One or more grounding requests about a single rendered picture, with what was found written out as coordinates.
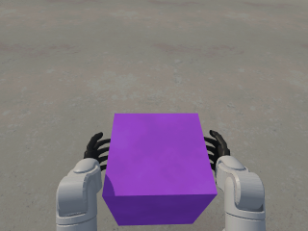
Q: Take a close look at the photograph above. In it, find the robot right hand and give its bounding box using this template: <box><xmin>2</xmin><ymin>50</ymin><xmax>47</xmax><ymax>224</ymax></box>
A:
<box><xmin>203</xmin><ymin>130</ymin><xmax>231</xmax><ymax>172</ymax></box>

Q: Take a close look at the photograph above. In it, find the robot left hand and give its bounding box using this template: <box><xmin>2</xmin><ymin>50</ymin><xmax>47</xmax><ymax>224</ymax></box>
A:
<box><xmin>84</xmin><ymin>132</ymin><xmax>111</xmax><ymax>171</ymax></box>

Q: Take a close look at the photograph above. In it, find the robot right forearm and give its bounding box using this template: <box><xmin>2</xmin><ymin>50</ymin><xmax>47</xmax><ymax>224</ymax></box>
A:
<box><xmin>215</xmin><ymin>155</ymin><xmax>266</xmax><ymax>231</ymax></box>

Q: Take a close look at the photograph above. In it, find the carton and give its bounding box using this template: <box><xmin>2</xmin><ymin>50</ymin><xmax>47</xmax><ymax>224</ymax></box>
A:
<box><xmin>102</xmin><ymin>113</ymin><xmax>218</xmax><ymax>226</ymax></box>

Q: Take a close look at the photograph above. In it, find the robot left forearm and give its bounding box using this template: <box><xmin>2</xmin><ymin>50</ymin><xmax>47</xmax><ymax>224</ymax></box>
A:
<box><xmin>56</xmin><ymin>158</ymin><xmax>103</xmax><ymax>231</ymax></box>

